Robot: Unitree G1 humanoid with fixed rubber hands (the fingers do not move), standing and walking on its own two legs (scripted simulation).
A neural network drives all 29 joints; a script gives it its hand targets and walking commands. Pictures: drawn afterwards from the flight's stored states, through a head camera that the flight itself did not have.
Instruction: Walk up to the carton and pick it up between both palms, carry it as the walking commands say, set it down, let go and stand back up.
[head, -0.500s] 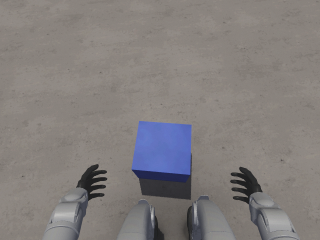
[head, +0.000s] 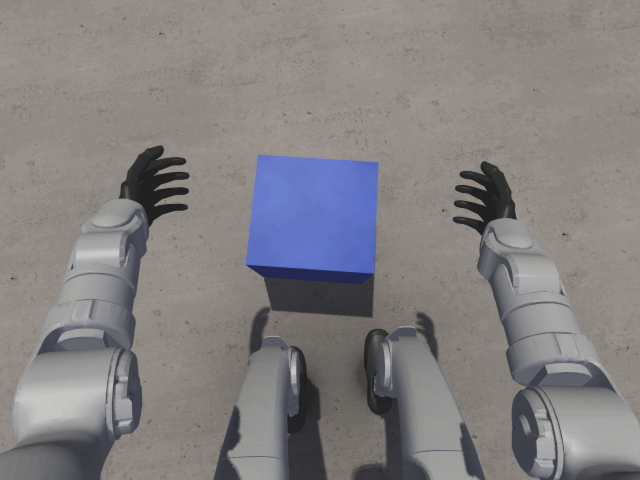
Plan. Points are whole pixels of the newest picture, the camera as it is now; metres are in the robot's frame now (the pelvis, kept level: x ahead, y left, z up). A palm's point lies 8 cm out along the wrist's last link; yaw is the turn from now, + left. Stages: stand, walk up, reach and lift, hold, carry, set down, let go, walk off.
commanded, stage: reach and lift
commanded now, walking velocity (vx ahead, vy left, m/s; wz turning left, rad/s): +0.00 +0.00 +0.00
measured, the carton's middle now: (315, 225) +0.51 +0.03 -0.54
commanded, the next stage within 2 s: none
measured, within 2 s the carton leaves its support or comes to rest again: neither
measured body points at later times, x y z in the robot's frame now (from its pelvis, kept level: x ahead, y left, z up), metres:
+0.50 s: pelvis +0.02 +0.01 -0.03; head +0.31 +0.02 +0.32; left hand +0.54 +0.25 -0.12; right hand +0.49 -0.20 -0.13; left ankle +0.07 +0.10 -0.63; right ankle +0.11 -0.12 -0.63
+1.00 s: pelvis -0.01 +0.01 -0.15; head +0.31 +0.02 +0.17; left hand +0.54 +0.24 -0.27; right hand +0.49 -0.21 -0.27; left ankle +0.07 +0.10 -0.63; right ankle +0.11 -0.12 -0.63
